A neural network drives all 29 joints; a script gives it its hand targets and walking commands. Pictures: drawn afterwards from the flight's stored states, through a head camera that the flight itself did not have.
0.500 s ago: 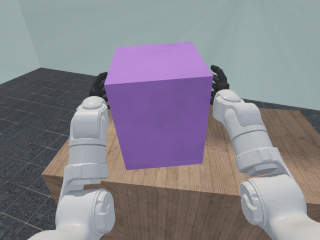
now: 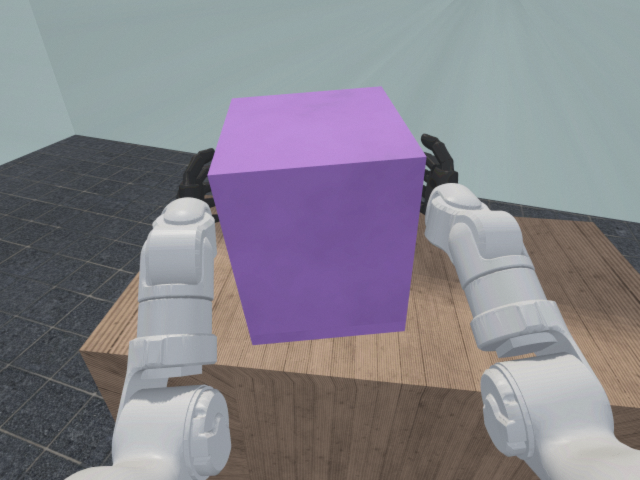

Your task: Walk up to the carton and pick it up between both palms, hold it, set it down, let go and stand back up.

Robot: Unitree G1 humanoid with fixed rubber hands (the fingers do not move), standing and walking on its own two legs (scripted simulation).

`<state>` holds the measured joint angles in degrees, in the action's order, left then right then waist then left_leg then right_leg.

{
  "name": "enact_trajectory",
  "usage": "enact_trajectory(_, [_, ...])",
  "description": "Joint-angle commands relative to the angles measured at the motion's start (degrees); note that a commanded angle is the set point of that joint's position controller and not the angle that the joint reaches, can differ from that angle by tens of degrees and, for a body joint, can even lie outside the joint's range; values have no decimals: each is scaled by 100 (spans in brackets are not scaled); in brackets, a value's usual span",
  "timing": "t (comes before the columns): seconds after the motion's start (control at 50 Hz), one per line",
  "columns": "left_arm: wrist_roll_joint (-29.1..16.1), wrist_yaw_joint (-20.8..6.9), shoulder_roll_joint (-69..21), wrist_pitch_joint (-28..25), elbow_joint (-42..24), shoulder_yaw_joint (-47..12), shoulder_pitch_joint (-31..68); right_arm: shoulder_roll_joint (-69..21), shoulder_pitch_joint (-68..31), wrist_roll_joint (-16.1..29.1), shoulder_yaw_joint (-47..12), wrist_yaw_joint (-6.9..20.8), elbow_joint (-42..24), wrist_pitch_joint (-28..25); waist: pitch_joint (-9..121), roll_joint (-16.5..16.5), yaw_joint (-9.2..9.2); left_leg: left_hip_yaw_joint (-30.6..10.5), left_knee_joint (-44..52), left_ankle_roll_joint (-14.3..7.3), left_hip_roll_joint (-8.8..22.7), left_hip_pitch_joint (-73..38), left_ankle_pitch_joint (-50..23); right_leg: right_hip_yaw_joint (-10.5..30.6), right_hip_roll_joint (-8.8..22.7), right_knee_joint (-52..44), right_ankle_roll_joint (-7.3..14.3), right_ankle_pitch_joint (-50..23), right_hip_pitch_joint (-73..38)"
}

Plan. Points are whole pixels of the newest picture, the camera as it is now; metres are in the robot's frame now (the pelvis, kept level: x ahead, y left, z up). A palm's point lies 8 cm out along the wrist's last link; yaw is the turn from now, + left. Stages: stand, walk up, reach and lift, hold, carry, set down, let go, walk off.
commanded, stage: hold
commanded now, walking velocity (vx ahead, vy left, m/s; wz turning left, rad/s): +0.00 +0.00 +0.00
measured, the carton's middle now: (317, 214) +0.40 +0.00 +0.21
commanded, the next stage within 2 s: none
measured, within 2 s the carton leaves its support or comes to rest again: neither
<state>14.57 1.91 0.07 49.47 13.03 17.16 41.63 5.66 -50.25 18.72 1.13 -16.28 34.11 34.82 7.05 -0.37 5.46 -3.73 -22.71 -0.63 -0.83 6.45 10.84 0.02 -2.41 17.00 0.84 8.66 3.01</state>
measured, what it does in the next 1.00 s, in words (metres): stands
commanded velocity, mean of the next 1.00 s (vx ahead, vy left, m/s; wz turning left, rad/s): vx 0.00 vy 0.00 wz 0.00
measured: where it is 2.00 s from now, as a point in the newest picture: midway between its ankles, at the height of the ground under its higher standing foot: outside the picture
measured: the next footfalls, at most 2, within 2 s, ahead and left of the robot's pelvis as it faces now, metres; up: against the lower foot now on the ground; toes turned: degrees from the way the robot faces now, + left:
none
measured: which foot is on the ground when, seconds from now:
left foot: down 0.00-1.00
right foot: down 0.00-1.00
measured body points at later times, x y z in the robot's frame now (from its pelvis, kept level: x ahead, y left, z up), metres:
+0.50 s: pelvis +0.00 +0.00 +0.00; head -0.09 +0.01 +0.44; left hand +0.37 +0.14 +0.24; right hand +0.37 -0.15 +0.26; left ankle +0.02 +0.11 -0.75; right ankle +0.01 -0.11 -0.75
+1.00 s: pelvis +0.00 +0.00 +0.00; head -0.09 +0.01 +0.44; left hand +0.37 +0.15 +0.24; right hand +0.38 -0.15 +0.26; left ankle +0.02 +0.11 -0.75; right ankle +0.01 -0.11 -0.75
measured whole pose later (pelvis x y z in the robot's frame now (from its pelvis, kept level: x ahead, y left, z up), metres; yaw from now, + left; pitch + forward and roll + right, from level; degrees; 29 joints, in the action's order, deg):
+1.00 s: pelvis +0.00 +0.00 +0.00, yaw +0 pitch -5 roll -1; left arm 13.9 2.2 0.5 48.8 15.6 17.5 43.3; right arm 5.8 -51.4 18.0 1.6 -16.1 35.4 35.0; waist 7.7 0.0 5.1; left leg -4.0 -22.2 -0.5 -0.8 6.9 10.4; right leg 0.0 -2.5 16.9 1.0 8.5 3.6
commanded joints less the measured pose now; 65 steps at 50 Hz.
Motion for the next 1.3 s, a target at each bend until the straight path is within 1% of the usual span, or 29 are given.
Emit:
enact_trajectory(0.0, [-1315, -817, -3320, -691, -1045, -2720, 5725, -3911, -4986, 800, -1838, 869, -1805, -301, 2107, 442, 19, 36, 304, 344, -61, -616, -1256, -59, -135, -131, -288, -779, -395])
enact_trajectory(0.08, [-1334, -817, -3315, -718, -914, -2649, 5828, -3969, -5071, 758, -1767, 905, -1715, -318, 2141, 367, -29, 58, 331, 309, -71, -580, -1145, -38, -108, -134, -317, -734, -349])
enact_trajectory(0.12, [-1392, -810, -3376, -740, -1043, -2714, 5808, -3990, -5105, 825, -1867, 884, -1883, -334, 2424, 346, -9, 41, 241, 325, -76, -705, -1447, -24, -132, -92, -329, -1053, -475])
enact_trajectory(0.18, [-1381, -810, -3341, -727, -1016, -2679, 5788, -4016, -5151, 863, -1919, 842, -2011, -306, 2410, 254, -22, 48, 197, 320, -122, -721, -1546, -25, -126, -109, -363, -1196, -518])
enact_trajectory(0.2, [-1354, -819, -3322, -712, -909, -2628, 5713, -3963, -5058, 838, -1846, 827, -1892, -284, 2316, 255, 48, 39, 223, 332, -93, -726, -1453, -25, -124, -107, -343, -1140, -470])
enact_trajectory(0.24, [-1360, -835, -3315, -721, -934, -2635, 5738, -3986, -5072, 849, -1846, 825, -1861, -285, 2294, 281, 9, 43, 264, 313, -95, -678, -1307, -18, -115, -142, -354, -980, -431])
enact_trajectory(0.3, [-1320, -834, -3267, -713, -906, -2598, 5815, -4016, -5069, 821, -1844, 834, -1777, -265, 2217, 288, -8, 53, 287, 285, -114, -605, -1297, -3, -95, -149, -360, -1010, -453])
enact_trajectory(0.32, [-1309, -853, -3220, -705, -767, -2521, 5737, -3969, -5073, 794, -1813, 827, -1746, -257, 2193, 222, -4, 53, 301, 274, -118, -579, -1224, 5, -74, -161, -371, -1010, -486])
enact_trajectory(0.34, [-1374, -855, -3275, -725, -940, -2639, 5691, -4061, -5030, 855, -1920, 822, -1886, -269, 2338, 181, -7, 39, 283, 273, -115, -617, -1352, 6, -85, -133, -389, -1165, -551])
enact_trajectory(0.38, [-1343, -876, -3227, -723, -919, -2563, 5744, -4082, -5068, 863, -1935, 789, -1911, -248, 2321, 124, -33, 29, 283, 245, -143, -584, -1348, 38, -70, -148, -405, -1254, -595])
enact_trajectory(0.48, [-1267, -904, -3222, -692, -825, -2512, 5730, -3994, -5040, 849, -1834, 792, -1778, -227, 2113, 335, -12, 68, 313, 294, -134, -516, -1184, 20, -58, -154, -385, -1023, -549])
enact_trajectory(0.6, [-1323, -899, -3250, -727, -880, -2573, 5823, -3976, -5089, 819, -1740, 815, -1722, -264, 2169, 413, 60, 58, 298, 325, -109, -529, -1187, 1, -68, -148, -338, -933, -488])
enact_trajectory(0.62, [-1352, -885, -3270, -755, -1020, -2624, 5915, -4000, -5092, 824, -1774, 818, -1765, -277, 2324, 400, 59, 41, 292, 329, -109, -555, -1210, -6, -78, -118, -349, -949, -508])
enact_trajectory(0.68, [-1358, -833, -3273, -775, -909, -2638, 5957, -4025, -5151, 809, -1782, 846, -1767, -285, 2287, 383, 31, 34, 319, 312, -102, -564, -1153, -26, -91, -124, -342, -878, -444])
enact_trajectory(0.7, [-1373, -821, -3268, -784, -926, -2648, 5954, -3999, -5113, 811, -1763, 854, -1697, -278, 2307, 424, 58, 35, 301, 313, -99, -559, -1158, -10, -81, -124, -342, -877, -451])
enact_trajectory(0.72, [-1372, -813, -3276, -790, -960, -2645, 5947, -4038, -5115, 825, -1799, 865, -1746, -294, 2349, 362, -1, 29, 309, 303, -103, -540, -1183, -2, -92, -107, -345, -896, -462])
enact_trajectory(0.74, [-1397, -807, -3282, -786, -1022, -2670, 5957, -4054, -5075, 835, -1807, 866, -1757, -293, 2399, 366, 22, 25, 286, 323, -105, -576, -1247, -7, -85, -102, -346, -985, -475])
enact_trajectory(0.84, [-1425, -801, -3280, -769, -1003, -2649, 5819, -4056, -5141, 901, -1925, 824, -1952, -295, 2526, 280, -33, 22, 237, 294, -118, -612, -1357, 14, -89, -89, -377, -1162, -572])
enact_trajectory(0.88, [-1387, -818, -3239, -739, -952, -2624, 5747, -4029, -5069, 895, -1909, 806, -1929, -267, 2436, 221, 4, 24, 251, 284, -125, -634, -1369, 12, -98, -115, -381, -1198, -548])
enact_trajectory(0.92, [-1315, -843, -3182, -711, -795, -2503, 5716, -3940, -5085, 837, -1800, 802, -1779, -250, 2193, 231, 9, 42, 301, 284, -109, -567, -1160, -6, -88, -138, -354, -978, -516])
enact_trajectory(0.96, [-1333, -869, -3248, -693, -733, -2522, 5632, -3943, -5105, 844, -1819, 812, -1810, -256, 2139, 226, -22, 40, 329, 267, -102, -482, -1191, 15, -90, -173, -349, -973, -510])
enact_trajectory(1.04, [-1333, -879, -3261, -719, -916, -2574, 5770, -3954, -5082, 850, -1832, 799, -1840, -250, 2266, 288, 20, 14, 257, 315, -103, -626, -1365, -1, -98, -127, -358, -1105, -490])
enact_trajectory(1.08, [-1340, -867, -3275, -714, -958, -2615, 5800, -3954, -5041, 887, -1832, 808, -1755, -231, 2213, 413, 40, 19, 241, 350, -97, -639, -1410, 5, -94, -143, -338, -1054, -465])
enact_trajectory(1.1, [-1351, -862, -3284, -702, -943, -2633, 5774, -3959, -4990, 880, -1827, 812, -1754, -224, 2180, 393, 22, 19, 255, 357, -92, -639, -1407, -24, -114, -133, -339, -1038, -444])
enact_trajectory(1.12, [-1355, -858, -3287, -709, -1008, -2648, 5794, -3971, -4950, 884, -1829, 815, -1748, -220, 2223, 414, 70, 13, 255, 353, -85, -707, -1453, -11, -116, -128, -332, -1110, -451])
enact_trajectory(1.14, [-1405, -851, -3308, -718, -1139, -2722, 5762, -3985, -4901, 916, -1868, 816, -1873, -232, 2398, 391, 52, 0, 215, 364, -88, -732, -1590, -8, -118, -108, -344, -1247, -519])
enact_trajectory(1.2, [-1377, -851, -3292, -700, -1141, -2738, 5608, -3971, -4907, 940, -1964, 781, -2048, -230, 2407, 308, 54, 6, 175, 363, -129, -785, -1758, 5, -125, -99, -367, -1512, -613])
enact_trajectory(1.24, [-1346, -868, -3286, -685, -1022, -2668, 5557, -3956, -4925, 940, -1937, 763, -2015, -230, 2261, 311, 51, 16, 206, 349, -136, -738, -1582, 1, -110, -116, -378, -1391, -577])
enact_trajectory(1.28, [-1364, -867, -3276, -699, -1126, -2720, 5664, -3979, -4926, 922, -1948, 760, -2034, -227, 2272, 312, 60, 13, 217, 343, -143, -695, -1573, 1, -105, -120, -371, -1366, -560])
